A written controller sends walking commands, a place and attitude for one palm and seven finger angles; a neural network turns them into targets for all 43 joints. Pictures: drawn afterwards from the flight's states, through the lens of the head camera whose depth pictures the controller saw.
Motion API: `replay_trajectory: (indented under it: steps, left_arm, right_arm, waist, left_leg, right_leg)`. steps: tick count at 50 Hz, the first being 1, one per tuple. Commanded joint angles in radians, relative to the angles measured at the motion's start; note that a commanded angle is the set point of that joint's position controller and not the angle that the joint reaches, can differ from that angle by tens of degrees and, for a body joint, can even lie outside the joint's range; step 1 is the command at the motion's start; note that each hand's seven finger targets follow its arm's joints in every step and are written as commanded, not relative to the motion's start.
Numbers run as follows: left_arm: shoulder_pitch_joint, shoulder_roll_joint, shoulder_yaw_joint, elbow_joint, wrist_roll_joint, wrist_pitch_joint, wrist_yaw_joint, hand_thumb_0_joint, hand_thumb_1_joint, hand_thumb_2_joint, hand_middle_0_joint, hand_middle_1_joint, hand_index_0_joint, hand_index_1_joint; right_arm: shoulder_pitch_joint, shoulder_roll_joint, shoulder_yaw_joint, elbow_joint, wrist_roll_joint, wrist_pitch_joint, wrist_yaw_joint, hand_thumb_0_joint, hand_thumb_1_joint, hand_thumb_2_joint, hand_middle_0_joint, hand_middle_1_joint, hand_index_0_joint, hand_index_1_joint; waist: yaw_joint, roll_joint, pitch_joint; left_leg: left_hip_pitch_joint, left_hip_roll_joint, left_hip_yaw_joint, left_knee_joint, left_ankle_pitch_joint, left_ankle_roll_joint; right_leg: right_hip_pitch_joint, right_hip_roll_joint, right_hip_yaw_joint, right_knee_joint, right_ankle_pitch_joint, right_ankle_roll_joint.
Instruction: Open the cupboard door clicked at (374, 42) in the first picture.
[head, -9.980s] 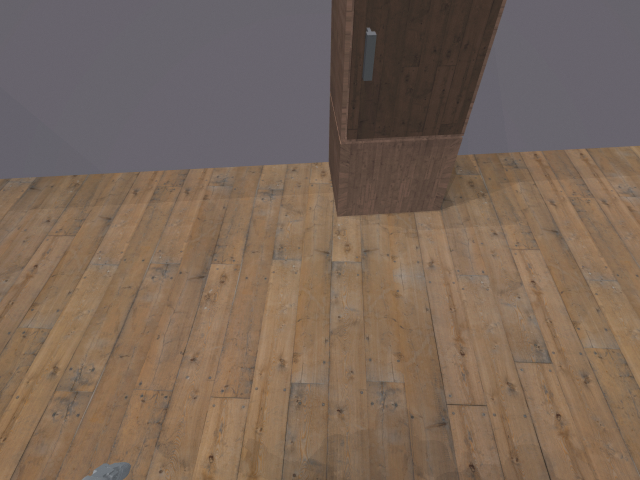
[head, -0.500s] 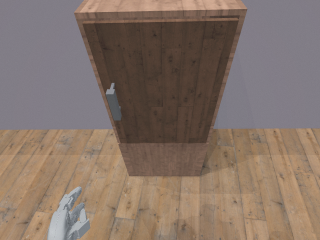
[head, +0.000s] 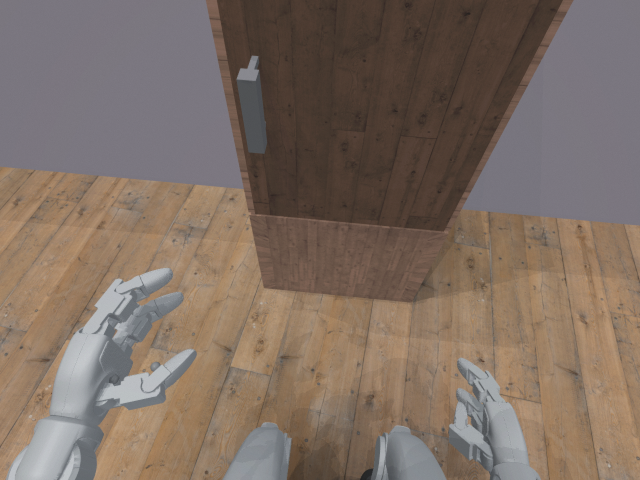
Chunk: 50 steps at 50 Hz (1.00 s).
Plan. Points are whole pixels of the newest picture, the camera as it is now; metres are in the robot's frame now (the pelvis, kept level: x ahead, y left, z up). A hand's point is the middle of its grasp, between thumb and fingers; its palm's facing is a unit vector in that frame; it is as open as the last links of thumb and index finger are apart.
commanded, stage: raise the hand with hooked fingers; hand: left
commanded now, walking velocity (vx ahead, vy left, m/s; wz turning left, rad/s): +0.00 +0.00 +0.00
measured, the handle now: (256, 105) +0.62 +0.17 +0.08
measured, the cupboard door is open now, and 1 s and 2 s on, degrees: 0 0 0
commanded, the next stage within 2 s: move the hooked fingers beside the handle in 1.46 s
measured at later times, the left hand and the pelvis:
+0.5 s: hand (119, 323) +0.26 +0.25 +0.07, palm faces +0.00 -1.00 -0.06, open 12.9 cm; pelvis +0.01 +0.02 +0.02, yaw -1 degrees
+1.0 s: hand (108, 265) +0.32 +0.27 +0.08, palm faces +0.00 -1.00 -0.05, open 14.0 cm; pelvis +0.02 +0.01 +0.03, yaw -1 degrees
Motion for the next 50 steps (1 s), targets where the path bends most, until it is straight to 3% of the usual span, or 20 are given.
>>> replay_trajectory:
  steps: [1,4,6,7,11,12,21,23,28,31,33,34,37,41,47,48,50]
  left_arm:
    - [0.006,0.147,0.121,-0.132,-0.035,0.010,0.023,0.000,0.130,0.570,-0.255,-0.795,-0.255,-0.795]
    - [-0.020,0.151,0.123,-0.170,-0.038,-0.010,0.041,0.000,0.060,0.540,-0.260,-0.840,-0.260,-0.840]
    - [-0.034,0.158,0.127,-0.137,-0.042,-0.026,0.048,0.000,0.013,0.520,-0.263,-0.870,-0.263,-0.870]
    - [-0.057,0.165,0.129,-0.153,-0.040,-0.041,0.050,0.000,-0.010,0.510,-0.265,-0.885,-0.265,-0.885]
    - [-0.104,0.186,0.133,-0.123,-0.046,-0.068,0.038,0.000,-0.103,0.470,-0.272,-0.945,-0.272,-0.945]
    - [-0.109,0.194,0.139,-0.128,-0.045,-0.074,0.030,0.000,-0.127,0.460,-0.273,-0.960,-0.273,-0.960]
    - [-0.167,0.260,0.197,-0.093,-0.062,-0.056,0.001,0.000,-0.337,0.370,-0.288,-1.095,-0.288,-1.095]
    - [-0.177,0.246,0.187,-0.069,-0.061,-0.046,-0.006,0.000,-0.383,0.350,-0.292,-1.125,-0.292,-1.125]
    - [-0.245,0.284,0.215,-0.013,-0.068,-0.022,-0.036,0.000,-0.500,0.300,-0.300,-1.200,-0.300,-1.200]
    - [-0.282,0.315,0.250,0.034,-0.083,-0.011,-0.059,0.000,-0.500,0.300,-0.300,-1.200,-0.300,-1.200]
    - [-0.322,0.319,0.250,0.043,-0.087,-0.008,-0.078,0.000,-0.500,0.300,-0.300,-1.200,-0.300,-1.200]
    - [-0.334,0.326,0.256,0.061,-0.090,-0.006,-0.082,0.000,-0.500,0.300,-0.300,-1.200,-0.300,-1.200]
    - [-0.386,0.351,0.270,0.081,-0.092,-0.004,-0.102,0.000,-0.500,0.300,-0.300,-1.200,-0.300,-1.200]
    - [-0.424,0.381,0.298,0.141,-0.103,0.005,-0.124,0.000,-0.500,0.300,-0.300,-1.200,-0.300,-1.200]
    - [-0.504,0.433,0.330,0.180,-0.100,0.010,-0.144,0.000,-0.500,0.300,-0.300,-1.200,-0.300,-1.200]
    - [-0.503,0.435,0.333,0.187,-0.100,0.010,-0.146,0.000,-0.500,0.300,-0.300,-1.200,-0.300,-1.200]
    - [-0.462,0.408,0.323,0.218,-0.110,0.015,-0.150,0.000,-0.500,0.300,-0.300,-1.200,-0.300,-1.200]
  right_arm:
    - [-0.032,-0.184,-0.084,-0.166,0.006,-0.052,-0.018,0.000,-0.900,-0.900,0.200,0.300,0.200,0.300]
    - [-0.015,-0.186,-0.080,-0.171,0.005,-0.059,-0.016,0.000,-0.900,-0.900,0.200,0.300,0.200,0.300]
    - [-0.013,-0.192,-0.077,-0.168,0.003,-0.063,-0.018,0.000,-0.900,-0.900,0.200,0.300,0.200,0.300]
    - [0.001,-0.199,-0.077,-0.168,0.002,-0.065,-0.018,0.000,-0.900,-0.900,0.200,0.300,0.200,0.300]
    - [0.025,-0.218,-0.077,-0.159,0.004,-0.074,-0.024,0.000,-0.900,-0.900,0.200,0.300,0.200,0.300]
    - [0.036,-0.222,-0.080,-0.158,0.005,-0.075,-0.026,0.000,-0.900,-0.900,0.200,0.300,0.200,0.300]
    - [0.065,-0.238,-0.080,-0.155,0.007,-0.059,-0.029,0.000,-0.900,-0.900,0.200,0.300,0.200,0.300]
    - [0.070,-0.238,-0.080,-0.155,0.009,-0.053,-0.027,0.000,-0.900,-0.900,0.200,0.300,0.200,0.300]
    - [0.081,-0.244,-0.074,-0.153,0.008,-0.043,-0.026,0.000,-0.900,-0.900,0.200,0.300,0.200,0.300]
    - [0.081,-0.247,-0.071,-0.156,0.007,-0.037,-0.030,0.000,-0.900,-0.900,0.200,0.300,0.200,0.300]
    - [0.079,-0.243,-0.066,-0.154,0.010,-0.034,-0.029,0.000,-0.900,-0.900,0.200,0.300,0.200,0.300]
    - [0.081,-0.246,-0.065,-0.154,0.010,-0.032,-0.030,0.000,-0.900,-0.900,0.200,0.300,0.200,0.300]
    - [0.085,-0.247,-0.063,-0.147,0.009,-0.032,-0.032,0.000,-0.900,-0.900,0.200,0.300,0.200,0.300]
    - [0.089,-0.253,-0.062,-0.142,0.008,-0.027,-0.035,0.000,-0.900,-0.900,0.200,0.300,0.200,0.300]
    - [0.101,-0.255,-0.061,-0.136,0.011,-0.015,-0.037,0.000,-0.900,-0.900,0.200,0.300,0.200,0.300]
    - [0.104,-0.254,-0.062,-0.136,0.011,-0.014,-0.036,0.000,-0.900,-0.900,0.200,0.300,0.200,0.300]
    - [0.106,-0.255,-0.064,-0.144,0.012,-0.011,-0.033,0.000,-0.900,-0.900,0.200,0.300,0.200,0.300]
  waist:
    - [-0.006,0.015,-0.246]
    - [-0.009,0.016,-0.263]
    - [-0.011,-0.002,-0.218]
    - [-0.019,-0.007,-0.232]
    - [-0.030,0.008,-0.201]
    - [-0.029,0.028,-0.229]
    - [-0.024,0.086,-0.241]
    - [-0.034,0.087,-0.232]
    - [-0.038,0.081,-0.242]
    - [-0.035,0.044,-0.240]
    - [-0.036,0.082,-0.253]
    - [-0.039,0.050,-0.251]
    - [-0.038,0.074,-0.275]
    - [-0.040,0.041,-0.273]
    - [-0.037,0.081,-0.296]
    - [-0.034,0.094,-0.300]
    - [-0.033,0.049,-0.287]
  left_leg:
    - [0.087,-0.038,0.001,-0.278,0.250,0.025]
    - [0.092,-0.040,0.005,-0.296,0.230,0.023]
    - [0.081,-0.040,0.000,-0.304,0.209,0.022]
    - [0.084,-0.040,0.003,-0.304,0.196,0.023]
    - [0.082,-0.042,0.004,-0.310,0.174,0.023]
    - [0.100,-0.043,0.009,-0.312,0.192,0.023]
    - [0.164,-0.039,0.009,-0.330,0.307,0.017]
    - [0.180,-0.037,0.011,-0.333,0.322,0.014]
    - [0.191,-0.035,0.015,-0.330,0.356,0.013]
    - [0.175,-0.036,0.018,-0.322,0.368,0.017]
    - [0.188,-0.037,0.024,-0.324,0.372,0.016]
    - [0.183,-0.036,0.022,-0.326,0.369,0.018]
    - [0.202,-0.035,0.023,-0.324,0.396,0.018]
    - [0.179,-0.035,0.026,-0.318,0.393,0.022]
    - [0.201,-0.034,0.035,-0.336,0.412,0.022]
    - [0.212,-0.034,0.034,-0.342,0.417,0.021]
    - [0.196,-0.035,0.037,-0.347,0.406,0.023]
  right_leg:
    - [0.265,0.055,0.037,-0.193,0.062,-0.006]
    - [0.264,0.048,0.035,-0.203,0.034,-0.002]
    - [0.247,0.052,0.032,-0.209,0.011,-0.008]
    - [0.238,0.049,0.032,-0.210,-0.002,-0.004]
    - [0.223,0.049,0.036,-0.217,-0.015,-0.009]
    - [0.233,0.046,0.038,-0.217,0.004,-0.008]
    - [0.285,0.055,0.029,-0.222,0.116,-0.015]
    - [0.278,0.055,0.026,-0.230,0.137,-0.010]
    - [0.299,0.059,0.030,-0.236,0.185,-0.008]
    - [0.327,0.064,0.038,-0.240,0.210,-0.011]
    - [0.334,0.059,0.043,-0.245,0.219,-0.010]
    - [0.339,0.060,0.043,-0.250,0.217,-0.008]
    - [0.348,0.061,0.047,-0.247,0.245,-0.010]
    - [0.367,0.062,0.054,-0.253,0.250,-0.010]
    - [0.392,0.058,0.065,-0.267,0.270,-0.009]
    - [0.393,0.058,0.063,-0.270,0.271,-0.009]
    - [0.405,0.057,0.064,-0.280,0.269,-0.006]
